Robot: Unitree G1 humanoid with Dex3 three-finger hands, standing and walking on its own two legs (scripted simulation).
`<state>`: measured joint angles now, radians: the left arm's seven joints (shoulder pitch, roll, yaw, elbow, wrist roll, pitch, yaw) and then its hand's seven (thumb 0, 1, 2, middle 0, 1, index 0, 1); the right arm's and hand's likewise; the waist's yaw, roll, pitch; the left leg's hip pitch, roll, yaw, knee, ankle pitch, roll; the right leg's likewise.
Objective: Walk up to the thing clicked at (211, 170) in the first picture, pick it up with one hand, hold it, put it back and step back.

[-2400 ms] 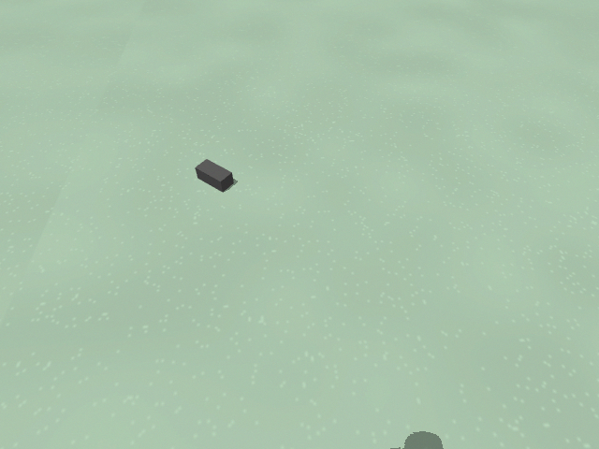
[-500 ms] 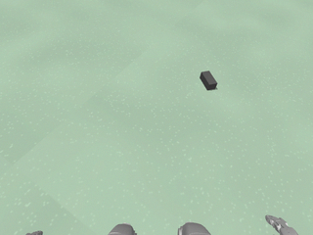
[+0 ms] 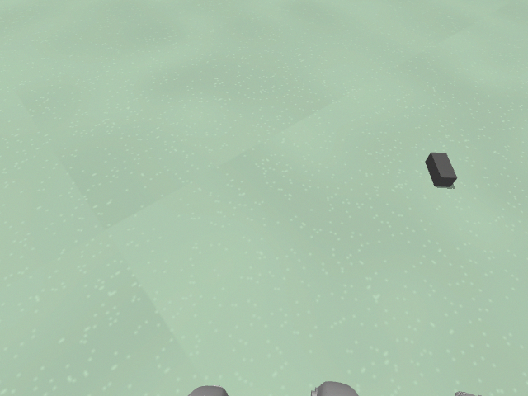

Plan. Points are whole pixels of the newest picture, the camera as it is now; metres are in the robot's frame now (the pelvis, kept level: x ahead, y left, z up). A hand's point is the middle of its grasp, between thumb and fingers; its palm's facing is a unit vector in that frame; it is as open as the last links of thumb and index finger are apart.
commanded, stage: walk up
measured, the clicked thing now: (440, 169) +1.20 -0.86 -0.71
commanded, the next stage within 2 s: stand in 0.90 s
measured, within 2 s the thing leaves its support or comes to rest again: neither
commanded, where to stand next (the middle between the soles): +0.07 -0.03 m, yaw +5 degrees
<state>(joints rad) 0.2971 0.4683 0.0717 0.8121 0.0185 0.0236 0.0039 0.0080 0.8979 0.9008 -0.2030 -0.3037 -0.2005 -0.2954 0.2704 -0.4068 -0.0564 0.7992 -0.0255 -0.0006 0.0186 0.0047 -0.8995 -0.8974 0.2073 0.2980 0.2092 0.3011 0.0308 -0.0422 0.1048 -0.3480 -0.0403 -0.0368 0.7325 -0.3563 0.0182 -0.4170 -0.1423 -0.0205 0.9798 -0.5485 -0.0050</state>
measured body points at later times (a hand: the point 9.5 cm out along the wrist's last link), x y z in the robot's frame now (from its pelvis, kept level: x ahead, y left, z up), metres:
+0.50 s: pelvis +0.00 -0.01 +0.01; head +0.03 +0.01 +0.45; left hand +0.05 +0.31 -0.12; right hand +0.14 -0.30 -0.10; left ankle +0.01 +0.11 -0.71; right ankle +0.03 -0.15 -0.71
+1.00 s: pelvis +0.00 -0.02 +0.03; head +0.01 -0.02 +0.48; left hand +0.02 +0.29 -0.10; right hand +0.15 -0.31 -0.09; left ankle +0.01 +0.11 -0.71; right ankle +0.03 -0.15 -0.71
